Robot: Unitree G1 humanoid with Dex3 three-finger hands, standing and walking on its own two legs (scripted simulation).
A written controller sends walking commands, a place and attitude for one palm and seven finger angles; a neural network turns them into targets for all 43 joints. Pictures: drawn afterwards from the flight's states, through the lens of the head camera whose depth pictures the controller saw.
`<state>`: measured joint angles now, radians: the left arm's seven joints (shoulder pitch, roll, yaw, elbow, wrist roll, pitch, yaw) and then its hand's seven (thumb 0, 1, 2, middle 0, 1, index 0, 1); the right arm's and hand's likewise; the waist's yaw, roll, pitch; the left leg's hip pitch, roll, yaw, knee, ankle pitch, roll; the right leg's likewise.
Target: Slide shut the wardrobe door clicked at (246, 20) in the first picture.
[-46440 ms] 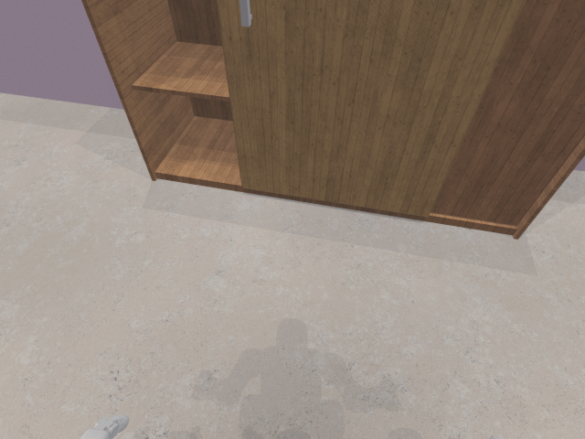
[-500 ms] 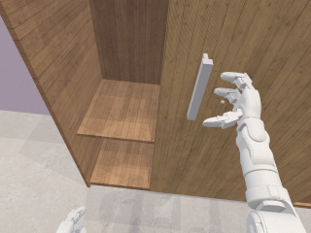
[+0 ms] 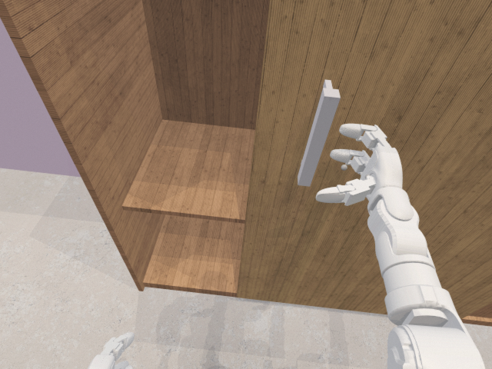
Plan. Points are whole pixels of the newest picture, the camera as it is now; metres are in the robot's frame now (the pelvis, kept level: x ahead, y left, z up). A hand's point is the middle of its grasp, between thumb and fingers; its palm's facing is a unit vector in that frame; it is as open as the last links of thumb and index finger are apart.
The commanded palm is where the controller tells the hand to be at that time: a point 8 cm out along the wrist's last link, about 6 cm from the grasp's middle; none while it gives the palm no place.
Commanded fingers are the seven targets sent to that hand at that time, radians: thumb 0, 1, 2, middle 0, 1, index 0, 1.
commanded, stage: move the hooked fingers beside the handle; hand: right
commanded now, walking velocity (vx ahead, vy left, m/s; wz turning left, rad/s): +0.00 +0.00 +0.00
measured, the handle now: (314, 136) +0.48 -0.08 +0.14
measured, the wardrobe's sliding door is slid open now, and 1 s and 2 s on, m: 0.38 0.38 0.38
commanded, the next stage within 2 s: feel for the door with the fingertips in 1.64 s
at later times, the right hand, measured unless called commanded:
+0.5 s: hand (361, 170) +0.39 -0.14 +0.16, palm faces +0.05 +1.00 +0.00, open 14.0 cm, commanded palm +0.38 -0.19 +0.15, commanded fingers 0.00 0.50 -0.30 0.30 1.20 0.30 1.20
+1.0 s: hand (357, 156) +0.42 -0.14 +0.16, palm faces +0.04 +1.00 +0.00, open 14.0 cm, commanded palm +0.38 -0.19 +0.14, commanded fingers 0.00 0.50 -0.30 0.30 1.20 0.30 1.20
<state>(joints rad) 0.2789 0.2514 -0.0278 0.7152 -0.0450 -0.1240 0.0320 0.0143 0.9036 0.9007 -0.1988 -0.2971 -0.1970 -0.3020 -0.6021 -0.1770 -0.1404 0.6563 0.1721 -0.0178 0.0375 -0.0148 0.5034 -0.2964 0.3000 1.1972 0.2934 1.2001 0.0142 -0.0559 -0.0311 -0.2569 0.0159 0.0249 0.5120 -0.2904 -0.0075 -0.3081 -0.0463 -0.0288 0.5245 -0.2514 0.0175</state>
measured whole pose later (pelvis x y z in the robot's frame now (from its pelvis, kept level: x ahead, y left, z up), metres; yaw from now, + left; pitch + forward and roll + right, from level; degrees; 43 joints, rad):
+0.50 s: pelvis +0.00 +0.00 +0.00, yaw +0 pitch +1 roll +0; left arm 0.26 0.24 -0.02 0.70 -0.03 -0.16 0.03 0.01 0.90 0.90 -0.20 -0.30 -0.20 -0.30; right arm -0.47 -0.18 -0.15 0.45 0.15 -0.11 0.01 -0.02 0.50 -0.30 0.30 1.20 0.29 1.20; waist 0.01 -0.04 -0.01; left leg -0.23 0.02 0.01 0.51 -0.29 -0.01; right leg -0.29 -0.05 -0.04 0.53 -0.26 0.01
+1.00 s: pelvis +0.00 +0.00 +0.00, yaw +0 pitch +1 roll +0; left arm 0.28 0.24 -0.04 0.73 -0.05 -0.12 0.03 0.01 0.90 0.90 -0.20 -0.30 -0.20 -0.30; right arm -0.63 -0.21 -0.17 0.66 0.16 -0.02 0.03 -0.02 0.51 -0.30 0.30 1.20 0.30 1.20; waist 0.02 -0.04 -0.04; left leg -0.24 0.02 0.02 0.51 -0.29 -0.01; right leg -0.30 -0.05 -0.03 0.53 -0.26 0.01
